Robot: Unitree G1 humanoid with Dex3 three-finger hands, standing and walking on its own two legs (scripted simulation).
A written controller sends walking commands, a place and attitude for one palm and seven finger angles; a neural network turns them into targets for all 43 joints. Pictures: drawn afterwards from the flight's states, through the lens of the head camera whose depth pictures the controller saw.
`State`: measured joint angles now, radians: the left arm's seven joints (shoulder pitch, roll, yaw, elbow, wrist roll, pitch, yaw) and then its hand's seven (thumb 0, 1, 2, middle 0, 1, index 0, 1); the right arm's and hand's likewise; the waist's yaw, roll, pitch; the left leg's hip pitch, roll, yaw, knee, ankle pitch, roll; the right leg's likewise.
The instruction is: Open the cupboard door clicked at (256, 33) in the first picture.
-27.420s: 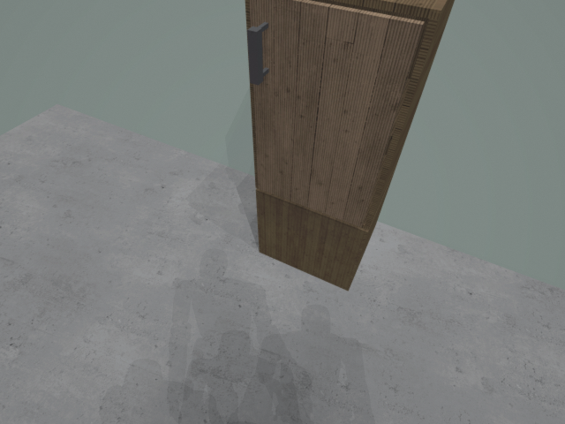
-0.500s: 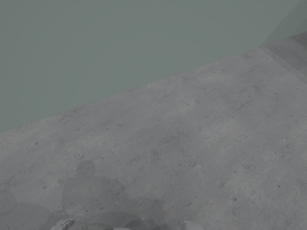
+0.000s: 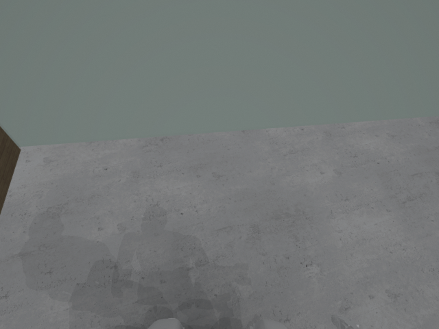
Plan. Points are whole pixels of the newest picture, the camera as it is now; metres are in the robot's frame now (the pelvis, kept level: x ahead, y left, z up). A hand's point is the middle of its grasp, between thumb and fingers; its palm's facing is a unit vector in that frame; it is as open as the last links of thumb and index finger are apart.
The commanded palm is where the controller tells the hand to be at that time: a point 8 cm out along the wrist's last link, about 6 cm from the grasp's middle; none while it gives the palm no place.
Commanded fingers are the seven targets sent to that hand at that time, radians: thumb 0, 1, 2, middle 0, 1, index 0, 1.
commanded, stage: turn to face it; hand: left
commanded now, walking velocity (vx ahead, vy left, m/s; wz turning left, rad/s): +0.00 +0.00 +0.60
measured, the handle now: out of the picture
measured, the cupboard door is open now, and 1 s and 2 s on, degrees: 50 50 50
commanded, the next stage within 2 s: take the last steps up to it in 1.66 s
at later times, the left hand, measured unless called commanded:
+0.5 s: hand out of the picture +0.04 +0.18 -0.16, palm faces +0.31 -0.93 -0.21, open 7.4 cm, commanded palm none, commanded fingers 0.00 0.90 0.90 -0.20 -0.30 -0.20 -0.30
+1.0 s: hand out of the picture +0.05 +0.21 -0.14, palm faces +0.57 -0.77 -0.29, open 7.4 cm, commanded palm none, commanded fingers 0.00 0.90 0.90 -0.20 -0.30 -0.20 -0.30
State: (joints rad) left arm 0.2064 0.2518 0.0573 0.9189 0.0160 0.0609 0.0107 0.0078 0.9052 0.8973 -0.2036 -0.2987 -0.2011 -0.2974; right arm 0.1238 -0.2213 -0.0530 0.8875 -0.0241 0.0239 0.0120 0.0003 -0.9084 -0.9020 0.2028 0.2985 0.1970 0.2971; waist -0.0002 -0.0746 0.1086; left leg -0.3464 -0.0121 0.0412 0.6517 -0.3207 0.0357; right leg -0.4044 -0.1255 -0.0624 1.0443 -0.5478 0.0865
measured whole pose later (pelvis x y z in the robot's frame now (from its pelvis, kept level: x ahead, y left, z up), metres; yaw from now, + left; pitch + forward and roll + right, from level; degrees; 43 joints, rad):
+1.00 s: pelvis +0.07 -0.03 +0.01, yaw +37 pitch +1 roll +0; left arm 0.13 0.23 0.04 0.86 0.02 0.01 0.02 0.00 0.91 0.90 -0.20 -0.30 -0.20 -0.30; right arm 0.19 -0.24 -0.08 0.94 -0.02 0.06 0.01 0.00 -0.90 -0.90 0.21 0.30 0.20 0.30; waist -0.02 0.03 0.08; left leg -0.42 -0.06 -0.10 0.85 -0.46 -0.02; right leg -0.27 -0.05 -0.04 0.57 -0.33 0.03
